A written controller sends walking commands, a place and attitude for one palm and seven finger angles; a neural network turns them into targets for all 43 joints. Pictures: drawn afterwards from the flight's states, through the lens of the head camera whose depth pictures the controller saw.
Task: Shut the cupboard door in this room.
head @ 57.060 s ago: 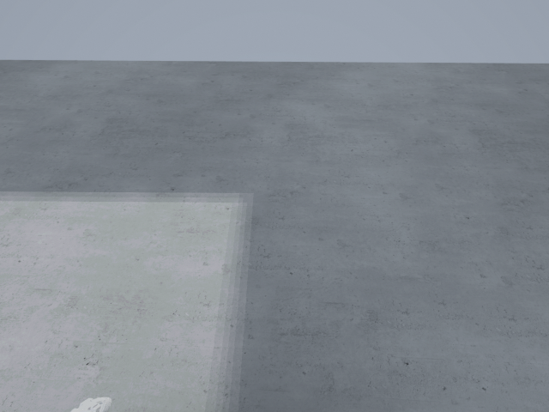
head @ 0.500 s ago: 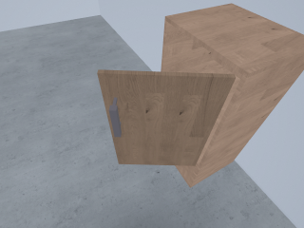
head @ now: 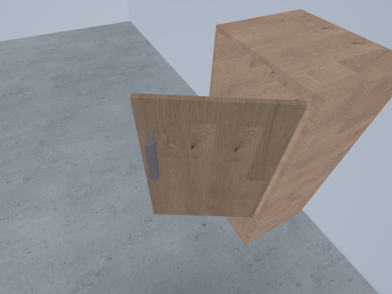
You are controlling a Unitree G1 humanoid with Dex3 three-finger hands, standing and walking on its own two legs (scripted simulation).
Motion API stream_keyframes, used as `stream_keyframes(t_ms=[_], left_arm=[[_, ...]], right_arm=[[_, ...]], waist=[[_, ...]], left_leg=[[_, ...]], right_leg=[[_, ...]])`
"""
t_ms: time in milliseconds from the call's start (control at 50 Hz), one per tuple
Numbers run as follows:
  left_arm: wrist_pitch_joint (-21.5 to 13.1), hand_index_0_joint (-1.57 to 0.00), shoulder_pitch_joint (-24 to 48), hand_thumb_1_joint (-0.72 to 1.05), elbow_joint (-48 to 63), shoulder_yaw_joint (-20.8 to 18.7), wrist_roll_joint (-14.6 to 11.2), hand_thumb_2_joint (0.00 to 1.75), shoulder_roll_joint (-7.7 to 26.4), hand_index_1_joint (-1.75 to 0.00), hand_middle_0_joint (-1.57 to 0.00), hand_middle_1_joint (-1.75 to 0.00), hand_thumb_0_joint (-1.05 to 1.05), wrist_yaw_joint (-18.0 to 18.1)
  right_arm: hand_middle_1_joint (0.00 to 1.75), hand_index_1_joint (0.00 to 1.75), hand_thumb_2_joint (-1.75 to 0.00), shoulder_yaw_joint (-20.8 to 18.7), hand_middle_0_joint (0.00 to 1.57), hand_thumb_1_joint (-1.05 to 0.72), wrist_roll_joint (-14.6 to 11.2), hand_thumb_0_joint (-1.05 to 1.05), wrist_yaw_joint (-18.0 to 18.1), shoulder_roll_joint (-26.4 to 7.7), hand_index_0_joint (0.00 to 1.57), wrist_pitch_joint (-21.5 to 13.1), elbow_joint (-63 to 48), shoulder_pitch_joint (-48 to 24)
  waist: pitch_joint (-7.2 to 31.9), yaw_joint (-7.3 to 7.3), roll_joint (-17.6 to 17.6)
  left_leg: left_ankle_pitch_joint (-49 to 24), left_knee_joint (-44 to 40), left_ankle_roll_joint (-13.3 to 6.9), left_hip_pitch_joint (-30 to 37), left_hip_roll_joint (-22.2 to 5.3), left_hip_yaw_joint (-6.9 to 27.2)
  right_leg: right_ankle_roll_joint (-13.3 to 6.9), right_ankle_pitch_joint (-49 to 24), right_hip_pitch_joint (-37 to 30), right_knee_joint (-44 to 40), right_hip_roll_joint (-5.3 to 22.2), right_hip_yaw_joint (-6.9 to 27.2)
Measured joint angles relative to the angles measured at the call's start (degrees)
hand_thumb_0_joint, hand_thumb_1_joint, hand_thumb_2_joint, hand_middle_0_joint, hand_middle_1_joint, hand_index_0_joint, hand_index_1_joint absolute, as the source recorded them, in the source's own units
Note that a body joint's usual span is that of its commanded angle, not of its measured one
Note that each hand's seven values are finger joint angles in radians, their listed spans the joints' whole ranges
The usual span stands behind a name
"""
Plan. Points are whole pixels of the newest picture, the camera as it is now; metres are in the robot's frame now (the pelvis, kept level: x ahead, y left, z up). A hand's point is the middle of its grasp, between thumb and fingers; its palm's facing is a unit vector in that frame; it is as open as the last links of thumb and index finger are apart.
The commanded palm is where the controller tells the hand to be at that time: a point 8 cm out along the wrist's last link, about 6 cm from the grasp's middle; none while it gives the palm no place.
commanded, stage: raise the hand and make a fist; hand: left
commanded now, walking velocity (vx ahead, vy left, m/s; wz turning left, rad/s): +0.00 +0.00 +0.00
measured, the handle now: (153, 154) +0.46 +0.15 -0.03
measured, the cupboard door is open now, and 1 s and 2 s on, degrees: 60 60 60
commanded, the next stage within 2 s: bring the fist close to the handle in 2.00 s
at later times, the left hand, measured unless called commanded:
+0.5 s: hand out of the picture +0.13 +0.16 -0.08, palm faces +0.09 -1.00 +0.00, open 6.2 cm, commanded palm +0.11 +0.21 -0.06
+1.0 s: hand (114, 275) +0.16 +0.17 -0.05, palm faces +0.05 -1.00 -0.04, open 3.8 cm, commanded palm +0.13 +0.22 -0.04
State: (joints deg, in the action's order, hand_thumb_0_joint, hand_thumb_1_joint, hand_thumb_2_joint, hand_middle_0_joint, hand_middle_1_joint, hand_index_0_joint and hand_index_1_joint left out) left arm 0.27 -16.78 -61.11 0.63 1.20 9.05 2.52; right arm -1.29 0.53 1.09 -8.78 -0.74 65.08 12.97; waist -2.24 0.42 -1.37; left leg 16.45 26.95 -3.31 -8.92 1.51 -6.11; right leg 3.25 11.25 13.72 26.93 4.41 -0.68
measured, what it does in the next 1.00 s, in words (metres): lowers itself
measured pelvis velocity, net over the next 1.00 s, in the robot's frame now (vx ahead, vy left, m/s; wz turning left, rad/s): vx -0.02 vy -0.03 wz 0.08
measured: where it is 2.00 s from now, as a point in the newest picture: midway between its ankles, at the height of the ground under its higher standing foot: outside the picture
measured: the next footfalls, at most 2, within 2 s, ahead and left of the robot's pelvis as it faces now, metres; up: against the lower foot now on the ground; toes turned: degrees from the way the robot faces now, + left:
none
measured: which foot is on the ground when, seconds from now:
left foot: down 0.00-1.00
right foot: down 0.00-1.00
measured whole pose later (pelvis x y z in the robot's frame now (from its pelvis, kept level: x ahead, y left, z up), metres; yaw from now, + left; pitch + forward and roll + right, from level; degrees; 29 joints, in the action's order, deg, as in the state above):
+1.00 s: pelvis -0.02 -0.03 -0.10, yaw +4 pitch +16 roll -1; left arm -24.6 -26.4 2.6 -10.3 -18.6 13.0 -19.4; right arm -1.1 -1.6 3.4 -13.1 -12.2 30.5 16.0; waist 8.7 1.1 1.9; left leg 33.1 71.0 -1.0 -54.1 -0.6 -0.2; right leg -1.8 28.7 55.9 68.3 1.9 -5.6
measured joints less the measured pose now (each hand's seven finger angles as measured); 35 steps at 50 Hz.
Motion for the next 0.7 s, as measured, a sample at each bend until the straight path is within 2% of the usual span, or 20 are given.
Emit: stream_keyframes(t_ms=[100,120,140,180,220,260,300,360,380,400,460,520,580,640,700], left_arm=[[-0.3,-0.20,0.0,0.91,-0.7,0.1,0.1,0.90,-0.1,-0.30,-0.20,-0.29,0.01,0.4],[4.0,-0.21,-2.7,0.91,9.2,-2.4,-1.2,0.90,-0.2,-0.30,-0.21,-0.30,0.01,-0.1],[5.8,-0.21,-6.2,0.91,21.3,-2.7,-3.0,0.90,0.7,-0.30,-0.21,-0.30,0.01,0.7],[2.9,-0.21,-11.5,0.91,40.0,-1.8,-6.5,0.90,2.3,-0.31,-0.21,-0.30,0.02,3.0],[-1.8,-0.22,-10.8,0.92,49.5,-1.5,-8.1,0.90,2.3,-0.32,-0.22,-0.31,0.02,3.6],[-9.1,-0.23,-7.4,0.92,52.1,-2.7,-9.3,0.90,0.6,-0.34,-0.24,-0.33,0.02,1.4],[-18.2,-0.26,-5.2,0.92,52.5,-4.7,-11.0,0.90,-0.4,-0.36,-0.26,-0.36,0.01,-3.5],[-31.6,-0.30,-4.5,0.91,52.1,-6.7,-13.1,0.90,-0.5,-0.41,-0.30,-0.40,0.01,-13.6],[-34.2,-0.31,-5.0,0.91,51.9,-7.1,-13.5,0.90,-0.2,-0.43,-0.31,-0.42,0.01,-16.5],[-35.3,-0.33,-5.8,0.91,51.9,-7.3,-14.0,0.90,0.3,-0.44,-0.33,-0.43,0.01,-18.8],[-33.1,-0.38,-9.1,0.91,52.2,-8.0,-15.8,0.90,1.4,-0.50,-0.38,-0.49,0.01,-22.2],[-30.4,-0.44,-12.9,0.90,55.2,-9.3,-17.0,0.90,2.1,-0.56,-0.44,-0.55,0.01,-21.3],[-31.1,-0.49,-14.7,0.90,60.7,-10.1,-17.7,0.90,2.9,-0.61,-0.49,-0.61,0.02,-20.4],[-31.9,-0.54,-12.6,0.90,64.6,-10.0,-18.5,0.90,3.6,-0.67,-0.54,-0.67,0.02,-22.0],[-28.7,-0.60,-8.7,0.90,65.5,-9.8,-19.0,0.90,4.3,-0.73,-0.60,-0.73,0.02,-24.7]], right_arm=[[0.30,0.30,-0.90,0.3,0.20,-0.92,-0.2,0.00,0.1,-0.1,0.20,0.0,-0.1,0.2],[0.30,0.30,-0.90,0.8,0.20,-0.92,-0.4,0.00,0.8,-0.1,0.20,-1.3,-2.8,1.3],[0.30,0.30,-0.90,1.5,0.20,-0.92,-1.5,0.01,2.0,0.0,0.20,-4.2,-6.0,3.4],[0.30,0.30,-0.90,1.8,0.20,-0.92,-2.4,0.01,2.8,-0.3,0.20,-10.6,-10.8,7.0],[0.30,0.30,-0.90,1.2,0.20,-0.91,-2.3,0.01,2.1,-1.4,0.20,-15.3,-15.0,8.5],[0.30,0.30,-0.90,0.6,0.20,-0.91,-1.6,0.01,0.8,-3.2,0.20,-17.4,-18.8,7.5],[0.30,0.30,-0.90,-0.2,0.20,-0.91,-1.0,0.01,-0.6,-4.0,0.20,-17.9,-22.4,5.4],[0.30,0.30,-0.90,-1.5,0.20,-0.91,-0.2,0.01,-2.3,-4.3,0.20,-17.7,-28.4,1.8],[0.30,0.30,-0.90,-2.0,0.20,-0.90,-0.3,0.01,-2.6,-4.6,0.20,-17.4,-30.4,0.7],[0.30,0.30,-0.90,-2.4,0.20,-0.90,-0.5,0.01,-2.7,-4.9,0.20,-16.9,-32.3,-0.3],[0.30,0.30,-0.90,-3.3,0.20,-0.90,-1.2,0.01,-1.7,-6.4,0.20,-15.7,-36.8,-2.6],[0.30,0.30,-0.90,-3.5,0.20,-0.90,-1.4,0.01,-0.4,-7.4,0.20,-15.3,-39.0,-4.0],[0.30,0.30,-0.90,-2.6,0.20,-0.90,-1.2,0.01,0.8,-7.4,0.19,-15.3,-39.0,-4.9],[0.30,0.30,-0.90,-1.0,0.20,-0.90,-1.3,0.01,1.6,-6.4,0.19,-15.0,-37.6,-5.5],[0.30,0.30,-0.90,0.5,0.20,-0.90,-1.9,0.01,2.0,-4.6,0.20,-13.7,-36.3,-5.3]], waist=[[0.0,0.00,0.3],[-0.9,-0.50,0.0],[-0.9,-0.62,-0.4],[1.3,-0.59,-1.1],[3.2,-1.71,-0.5],[5.3,-2.59,1.4],[7.8,-2.71,1.5],[9.8,-2.29,-0.2],[10.0,-1.98,-0.7],[10.1,-1.56,-1.1],[10.3,0.07,-1.6],[10.5,1.82,-1.0],[10.4,3.21,0.1],[10.1,3.90,1.3],[9.9,3.70,2.4]], left_leg=[[0.1,0.2,0.0,0.0,-0.1,0.1],[0.5,1.5,0.1,-0.5,-0.1,0.5],[1.1,3.0,0.2,-1.4,0.0,1.0],[2.1,4.7,0.6,-2.8,0.8,1.4],[3.0,7.7,0.7,-5.7,1.8,2.8],[4.4,12.2,0.7,-10.8,1.5,3.8],[6.1,17.0,1.2,-16.8,1.0,3.4],[9.6,26.1,1.6,-26.2,-0.2,2.8],[10.9,29.1,1.6,-28.9,-0.5,2.8],[12.0,32.0,1.7,-31.4,-0.8,2.8],[14.8,38.8,2.4,-37.6,-1.2,3.4],[16.8,43.9,3.1,-42.2,-1.8,5.0],[18.1,47.3,3.7,-45.4,-2.2,7.0],[18.5,49.2,4.1,-47.5,-2.5,8.5],[18.4,49.5,4.2,-48.4,-2.7,8.9]], right_leg=[[0.1,-0.1,-0.2,-0.3,-0.1,-0.1],[-0.3,0.4,0.2,1.2,0.0,-0.5],[-1.3,2.0,1.5,4.4,0.0,-0.6],[-2.7,5.4,3.7,9.4,-0.1,-0.9],[-3.5,7.1,5.2,10.5,-0.2,-2.0],[-3.0,7.7,9.3,13.3,-0.3,-2.9],[-3.1,8.7,15.6,18.0,-0.6,-2.5],[-4.0,11.7,25.4,27.0,-1.3,-1.9],[-4.1,12.8,28.1,30.0,-1.6,-1.9],[-4.3,13.9,30.7,32.7,-1.7,-1.9],[-5.1,16.7,36.7,39.4,-1.8,-2.5],[-5.9,18.6,40.5,43.4,-2.1,-4.1],[-6.5,19.6,42.5,45.5,-2.3,-6.0],[-6.9,19.9,43.8,46.4,-2.6,-7.4],[-7.0,19.7,44.5,46.3,-2.8,-7.8]])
